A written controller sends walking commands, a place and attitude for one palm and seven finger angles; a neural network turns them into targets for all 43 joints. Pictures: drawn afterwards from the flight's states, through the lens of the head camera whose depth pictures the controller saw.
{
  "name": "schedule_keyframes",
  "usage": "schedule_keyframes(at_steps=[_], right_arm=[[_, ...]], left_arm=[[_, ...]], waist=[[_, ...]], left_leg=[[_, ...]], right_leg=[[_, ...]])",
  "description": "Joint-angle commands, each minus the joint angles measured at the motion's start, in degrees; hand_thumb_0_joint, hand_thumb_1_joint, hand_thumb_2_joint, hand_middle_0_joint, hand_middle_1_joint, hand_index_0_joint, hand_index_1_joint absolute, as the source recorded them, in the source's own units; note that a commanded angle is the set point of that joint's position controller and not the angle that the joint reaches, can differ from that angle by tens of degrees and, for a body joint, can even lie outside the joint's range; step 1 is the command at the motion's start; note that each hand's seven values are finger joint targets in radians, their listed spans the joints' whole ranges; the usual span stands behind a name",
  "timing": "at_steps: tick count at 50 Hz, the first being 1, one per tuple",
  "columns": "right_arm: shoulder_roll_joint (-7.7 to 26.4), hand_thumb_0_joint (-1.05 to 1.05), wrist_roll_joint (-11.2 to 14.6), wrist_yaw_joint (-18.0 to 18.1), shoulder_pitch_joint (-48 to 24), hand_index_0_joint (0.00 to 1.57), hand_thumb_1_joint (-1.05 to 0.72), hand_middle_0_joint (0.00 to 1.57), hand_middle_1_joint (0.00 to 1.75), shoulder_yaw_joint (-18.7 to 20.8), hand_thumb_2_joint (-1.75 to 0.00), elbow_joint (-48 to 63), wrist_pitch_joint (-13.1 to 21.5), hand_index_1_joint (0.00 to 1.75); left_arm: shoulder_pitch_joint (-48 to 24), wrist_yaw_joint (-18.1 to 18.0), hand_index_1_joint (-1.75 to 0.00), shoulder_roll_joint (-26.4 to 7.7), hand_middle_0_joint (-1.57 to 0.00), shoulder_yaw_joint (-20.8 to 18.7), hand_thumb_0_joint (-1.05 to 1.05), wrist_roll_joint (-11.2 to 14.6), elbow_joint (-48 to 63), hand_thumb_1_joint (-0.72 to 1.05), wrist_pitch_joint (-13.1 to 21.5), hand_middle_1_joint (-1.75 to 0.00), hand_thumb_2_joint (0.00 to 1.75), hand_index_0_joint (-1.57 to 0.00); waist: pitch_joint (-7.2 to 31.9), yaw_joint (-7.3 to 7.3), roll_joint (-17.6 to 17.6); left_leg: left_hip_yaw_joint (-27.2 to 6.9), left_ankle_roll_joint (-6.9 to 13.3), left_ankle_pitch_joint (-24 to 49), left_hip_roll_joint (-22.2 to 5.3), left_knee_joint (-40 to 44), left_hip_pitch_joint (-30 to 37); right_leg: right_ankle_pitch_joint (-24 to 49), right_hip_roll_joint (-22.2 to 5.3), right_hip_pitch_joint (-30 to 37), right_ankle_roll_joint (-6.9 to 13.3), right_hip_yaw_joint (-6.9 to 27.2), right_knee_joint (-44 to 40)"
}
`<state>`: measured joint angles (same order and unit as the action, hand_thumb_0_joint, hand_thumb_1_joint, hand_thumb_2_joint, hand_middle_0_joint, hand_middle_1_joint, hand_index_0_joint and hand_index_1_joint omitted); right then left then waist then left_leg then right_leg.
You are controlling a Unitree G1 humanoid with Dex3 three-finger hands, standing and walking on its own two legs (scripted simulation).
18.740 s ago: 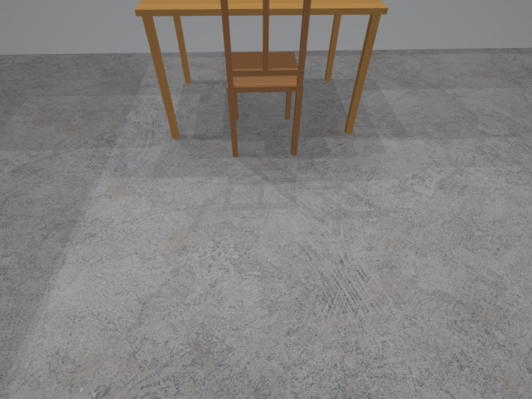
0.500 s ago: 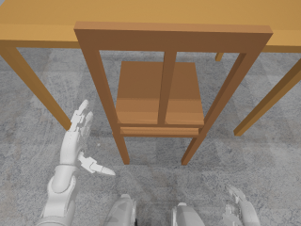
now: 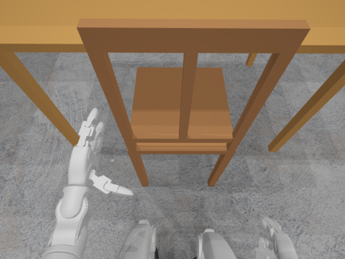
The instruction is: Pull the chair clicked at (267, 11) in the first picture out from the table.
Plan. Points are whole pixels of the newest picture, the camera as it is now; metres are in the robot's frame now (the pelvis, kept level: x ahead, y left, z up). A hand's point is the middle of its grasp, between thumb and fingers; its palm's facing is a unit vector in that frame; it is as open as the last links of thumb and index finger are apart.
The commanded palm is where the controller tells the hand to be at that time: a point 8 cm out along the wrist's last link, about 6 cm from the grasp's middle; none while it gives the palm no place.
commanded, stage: aim the fingers beside a spindle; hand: left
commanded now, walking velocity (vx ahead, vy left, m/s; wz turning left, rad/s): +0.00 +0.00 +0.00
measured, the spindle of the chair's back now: (185, 104) +0.47 -0.01 +0.04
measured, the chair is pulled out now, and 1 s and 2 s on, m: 0.00 0.00 0.00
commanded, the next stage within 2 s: none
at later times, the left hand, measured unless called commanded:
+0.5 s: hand (118, 163) +0.33 +0.14 +0.01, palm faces -0.04 -1.00 -0.01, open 17.0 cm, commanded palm +0.30 +0.19 +0.02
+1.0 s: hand (119, 164) +0.31 +0.13 +0.03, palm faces -0.01 -1.00 -0.06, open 16.9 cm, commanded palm +0.30 +0.19 +0.03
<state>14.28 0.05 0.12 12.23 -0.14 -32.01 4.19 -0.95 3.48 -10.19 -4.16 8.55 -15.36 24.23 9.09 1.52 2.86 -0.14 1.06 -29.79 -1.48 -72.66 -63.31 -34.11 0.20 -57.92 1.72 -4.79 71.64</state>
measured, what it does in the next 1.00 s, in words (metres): stands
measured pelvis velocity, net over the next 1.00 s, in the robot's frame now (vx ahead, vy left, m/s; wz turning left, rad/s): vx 0.00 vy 0.00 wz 0.00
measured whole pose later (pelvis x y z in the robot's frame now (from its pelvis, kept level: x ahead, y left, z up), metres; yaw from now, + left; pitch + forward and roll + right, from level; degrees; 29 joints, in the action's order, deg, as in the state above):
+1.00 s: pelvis +0.00 +0.00 +0.00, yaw +0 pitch +21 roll -2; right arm 13.8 -0.4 0.2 11.3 -0.4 -31.1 3.7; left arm 1.6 -0.3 -8.7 0.1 5.5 -12.3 26.1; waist 9.1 1.4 2.5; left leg 0.1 1.4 -30.1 -1.3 -72.8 -63.3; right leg -34.3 0.1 -57.8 1.3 -4.5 71.6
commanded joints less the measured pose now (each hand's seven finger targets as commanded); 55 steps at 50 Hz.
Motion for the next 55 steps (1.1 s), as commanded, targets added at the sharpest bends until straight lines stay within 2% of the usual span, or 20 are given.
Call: schedule_keyframes(at_steps=[1, 3, 5, 10, 13, 18, 20, 23, 25, 28, 32, 34, 36, 38, 40, 42, 44, 48, 51, 55], right_arm=[[7.78, 0.00, 0.46, 0.88, -0.43, 0.20, -0.90, 0.20, 0.30, 2.48, -0.90, 6.84, 2.08, 0.30], [7.94, 0.00, 0.80, 1.19, -0.53, 0.20, -0.90, 0.20, 0.30, 2.41, -0.90, 6.33, 2.18, 0.30], [8.17, 0.00, 0.72, 1.33, -0.50, 0.20, -0.90, 0.20, 0.30, 2.52, -0.90, 6.55, 2.32, 0.30], [7.61, 0.00, -0.21, 1.22, -0.02, 0.20, -0.90, 0.20, 0.30, 2.67, -0.90, 7.61, 2.79, 0.30], [7.37, 0.00, -0.46, 0.67, 0.36, 0.20, -0.90, 0.20, 0.30, 2.80, -0.90, 7.59, 2.72, 0.30], [7.79, 0.00, 0.45, 0.40, 0.17, 0.20, -0.90, 0.20, 0.30, 2.51, -0.90, 6.69, 1.55, 0.30], [8.25, 0.00, 0.98, 0.58, -0.39, 0.20, -0.90, 0.20, 0.30, 2.54, -0.90, 7.04, 1.41, 0.30], [8.21, 0.00, 0.93, 1.02, -0.57, 0.20, -0.90, 0.20, 0.30, 2.99, -0.90, 7.83, 1.89, 0.30], [7.75, 0.00, 0.36, 0.90, -0.17, 0.20, -0.90, 0.20, 0.30, 3.06, -0.90, 8.86, 2.35, 0.30], [7.45, 0.00, -0.60, 0.58, 0.94, 0.20, -0.90, 0.20, 0.30, 3.08, -0.90, 8.29, 2.40, 0.30], [6.76, 0.00, -0.51, 0.09, -0.11, 0.20, -0.90, 0.20, 0.30, 2.54, -0.90, 7.14, 1.55, 0.30], [7.19, 0.00, -0.10, 0.05, -0.33, 0.20, -0.90, 0.20, 0.30, 2.38, -0.90, 6.83, 1.02, 0.30], [7.64, 0.00, 0.40, -0.05, -0.66, 0.20, -0.90, 0.20, 0.30, 2.49, -0.90, 7.35, 0.69, 0.30], [7.84, 0.00, 0.97, 0.17, -1.09, 0.20, -0.90, 0.20, 0.30, 2.65, -0.90, 8.39, 0.69, 0.30], [7.69, 0.00, 0.93, 0.53, -1.02, 0.20, -0.90, 0.20, 0.30, 2.96, -0.90, 9.39, 1.04, 0.30], [7.40, 0.00, 0.46, 0.82, -0.65, 0.20, -0.90, 0.20, 0.30, 3.12, -0.90, 9.71, 1.62, 0.30], [7.16, 0.00, -0.30, 0.85, -0.05, 0.20, -0.90, 0.20, 0.30, 2.81, -0.90, 9.10, 1.79, 0.30], [6.45, 0.00, -0.74, 0.68, -0.34, 0.20, -0.90, 0.20, 0.30, 2.16, -0.90, 7.11, 1.35, 0.30], [7.09, 0.00, -0.20, 0.40, -1.26, 0.20, -0.90, 0.20, 0.30, 1.95, -0.90, 6.25, 0.78, 0.30], [8.11, 0.00, 0.79, 0.46, -1.06, 0.20, -0.90, 0.20, 0.30, 2.44, -0.90, 7.78, 0.58, 0.30]], left_arm=[[-10.07, 1.15, -0.08, -2.79, -0.06, 0.30, 0.00, 0.62, 4.76, -0.50, 2.67, -0.08, 0.30, -0.06], [-13.40, 2.04, -0.08, -1.91, -0.06, 1.44, 0.00, 0.22, 1.63, -0.50, 2.40, -0.08, 0.30, -0.06], [-14.97, 2.42, -0.08, -3.21, -0.06, 0.08, 0.00, 0.51, 1.50, -0.50, 2.67, -0.08, 0.30, -0.06], [-16.05, 0.27, -0.08, -9.53, -0.06, -5.73, 0.00, 0.46, 12.60, -0.50, 6.17, -0.08, 0.30, -0.06], [-12.34, -1.33, -0.08, -9.82, -0.06, -6.27, 0.00, 0.34, 14.98, -0.50, 6.36, -0.08, 0.30, -0.06], [-8.86, 0.98, -0.08, -1.33, -0.06, 1.07, 0.00, 0.06, 1.26, -0.50, 1.60, -0.08, 0.30, -0.06], [-10.53, 2.47, -0.08, 0.42, -0.06, 3.30, 0.00, 0.22, -0.41, -0.50, 0.79, -0.08, 0.30, -0.06], [-11.71, 2.68, -0.08, -1.89, -0.06, 1.60, 0.00, 0.77, 4.63, -0.50, 1.97, -0.08, 0.30, -0.06], [-12.16, 1.30, -0.08, -3.66, -0.06, 0.82, 0.00, 0.58, 13.22, -0.50, 4.19, -0.08, 0.30, -0.06], [-10.43, -2.99, -0.08, -9.68, -0.06, -4.65, 0.00, -0.48, 20.88, -0.50, 7.08, -0.08, 0.30, -0.06], [-8.68, -4.52, -0.08, -5.40, -0.06, -2.26, 0.00, -1.81, 12.78, -0.50, 6.02, -0.08, 0.30, -0.06], [-8.40, -2.84, -0.08, -1.64, -0.06, 1.46, 0.00, -2.38, 5.78, -0.50, 3.91, -0.08, 0.30, -0.06], [-6.60, -0.27, -0.08, 1.08, -0.06, 4.02, 0.00, -1.69, 1.82, -0.50, 1.81, -0.08, 0.30, -0.06], [-6.38, 1.97, -0.08, 2.19, -0.06, 5.40, 0.00, -0.62, 2.35, -0.50, 0.74, -0.08, 0.30, -0.06], [-7.11, 2.53, -0.08, 1.00, -0.06, 5.04, 0.00, 0.24, 8.10, -0.50, 1.35, -0.08, 0.30, -0.06], [-9.22, 0.92, -0.08, -2.80, -0.06, 2.50, 0.00, 0.26, 16.77, -0.50, 3.50, -0.08, 0.30, -0.06], [-11.02, -2.17, -0.08, -7.28, -0.06, -1.20, 0.00, -0.34, 22.39, -0.50, 5.66, -0.08, 0.30, -0.06], [-12.02, -6.18, -0.08, -6.94, -0.06, -2.61, 0.00, -2.67, 14.97, -0.50, 6.70, -0.08, 0.30, -0.06], [-11.66, -4.15, -0.08, -3.17, -0.06, -0.09, 0.00, -2.89, 3.57, -0.50, 4.36, -0.08, 0.30, -0.06], [-10.10, 1.72, -0.08, -0.46, -0.06, 2.86, 0.00, -0.50, 0.53, -0.50, 0.73, -0.08, 0.30, -0.06]], waist=[[15.24, 2.96, -5.95], [12.23, 3.61, -6.74], [13.88, 2.76, -5.28], [26.16, -0.62, 2.77], [28.37, -0.79, 2.95], [15.29, 2.96, -5.75], [13.29, 3.35, -6.97], [17.09, 1.70, -3.37], [24.01, 0.22, 1.47], [28.81, -1.13, 3.38], [20.11, 1.16, -1.23], [16.13, 2.81, -4.09], [14.16, 2.67, -5.03], [15.20, 2.32, -4.94], [19.66, 1.30, -2.75], [25.13, 0.05, 1.00], [27.02, -0.30, 3.57], [19.24, 1.73, -1.50], [13.70, 2.87, -3.78], [17.66, 2.04, -3.99]], left_leg=[[-2.59, 0.70, 9.98, 0.78, 8.28, 13.50], [-2.60, 0.87, 6.55, 0.86, 8.04, 11.36], [-2.43, 0.81, 6.20, 1.09, 7.92, 11.40], [-2.85, 0.32, 16.78, 1.13, 7.89, 20.10], [-3.16, 0.13, 22.50, 0.87, 7.86, 23.18], [-2.82, 0.71, 12.85, 0.66, 8.60, 14.68], [-2.90, 0.81, 9.07, 0.82, 8.71, 12.59], [-2.93, 0.72, 11.34, 0.84, 8.64, 15.46], [-3.50, 0.32, 17.72, 0.82, 8.87, 21.63], [-4.48, -0.49, 26.05, 0.40, 8.30, 26.59], [-3.83, 0.01, 19.28, 0.28, 8.28, 20.13], [-3.61, 0.39, 15.17, 0.41, 8.20, 16.70], [-3.40, 0.38, 11.37, 0.65, 8.92, 14.59], [-3.29, 0.58, 10.92, 0.73, 9.28, 15.21], [-3.41, 0.48, 13.40, 0.78, 9.22, 18.28], [-3.99, 0.16, 18.55, 0.63, 9.03, 23.09], [-4.44, -0.15, 21.62, 0.52, 8.62, 25.45], [-3.90, 0.36, 17.16, 0.47, 7.60, 18.86], [-3.23, 0.50, 8.57, 0.84, 7.94, 13.05], [-2.45, 0.69, 9.20, 1.21, 8.48, 13.68]], right_leg=[[13.08, -0.01, 5.49, -0.26, 3.38, -12.65], [8.91, -0.14, 3.29, -0.14, 3.68, -13.32], [8.05, -0.32, 3.73, 0.10, 3.90, -13.13], [17.71, -0.19, 8.34, 0.73, 3.76, -9.88], [22.67, -0.06, 9.63, 0.58, 3.40, -9.27], [15.87, 0.11, 5.25, -0.05, 2.66, -12.05], [12.07, -0.09, 3.61, -0.15, 2.74, -12.66], [13.36, -0.30, 4.69, 0.32, 2.93, -11.79], [17.66, -0.42, 6.49, 0.64, 2.75, -10.21], [22.80, -0.11, 7.70, 0.66, 2.63, -8.39], [19.32, 0.12, 5.72, 0.37, 2.27, -9.31], [16.85, 0.16, 3.79, 0.16, 2.04, -10.06], [13.85, 0.05, 3.51, 0.20, 1.96, -11.18], [13.38, -0.05, 4.37, 0.32, 2.26, -11.91], [15.04, -0.24, 5.70, 0.38, 2.43, -11.40], [18.12, -0.33, 6.90, 0.59, 2.60, -10.23], [19.50, -0.15, 6.68, 0.61, 2.74, -9.59], [17.01, 0.40, 4.64, 0.35, 2.54, -9.49], [10.57, 0.31, 2.79, 0.28, 2.69, -11.20], [12.14, -0.09, 5.93, 0.33, 3.43, -12.53]])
